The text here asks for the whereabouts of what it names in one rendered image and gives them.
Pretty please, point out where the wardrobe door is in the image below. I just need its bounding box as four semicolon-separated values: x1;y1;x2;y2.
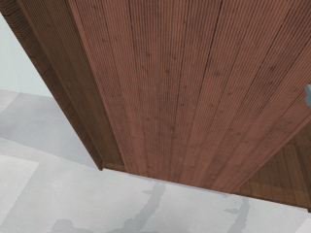
68;0;311;194
17;0;125;166

